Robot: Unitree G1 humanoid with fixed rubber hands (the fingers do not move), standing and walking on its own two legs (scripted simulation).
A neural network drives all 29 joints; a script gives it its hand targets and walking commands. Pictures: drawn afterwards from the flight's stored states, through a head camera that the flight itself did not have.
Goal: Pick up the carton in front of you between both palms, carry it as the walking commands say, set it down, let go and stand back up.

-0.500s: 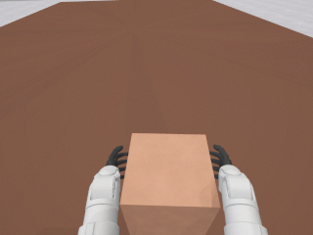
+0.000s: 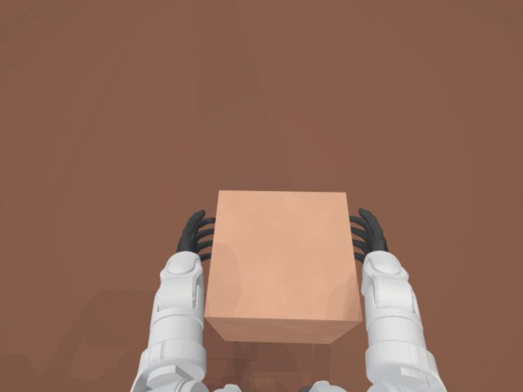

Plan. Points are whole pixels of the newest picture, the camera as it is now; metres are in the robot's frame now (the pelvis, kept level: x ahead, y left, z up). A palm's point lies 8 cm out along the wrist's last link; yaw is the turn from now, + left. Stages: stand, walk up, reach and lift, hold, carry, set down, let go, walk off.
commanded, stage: set down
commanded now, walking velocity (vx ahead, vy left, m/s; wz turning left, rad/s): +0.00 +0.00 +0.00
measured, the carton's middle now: (279, 273) +0.33 -0.01 -0.10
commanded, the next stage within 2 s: none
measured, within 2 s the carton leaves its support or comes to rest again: neither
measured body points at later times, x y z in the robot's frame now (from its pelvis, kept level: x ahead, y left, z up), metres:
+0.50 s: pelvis -0.04 +0.00 -0.13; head +0.17 +0.00 +0.27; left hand +0.39 +0.14 -0.21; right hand +0.38 -0.16 -0.20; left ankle +0.03 +0.12 -0.72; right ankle +0.04 -0.12 -0.72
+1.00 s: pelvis -0.06 +0.00 -0.26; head +0.22 +0.01 +0.09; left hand +0.43 +0.14 -0.37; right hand +0.41 -0.17 -0.37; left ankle +0.03 +0.12 -0.72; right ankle +0.04 -0.12 -0.72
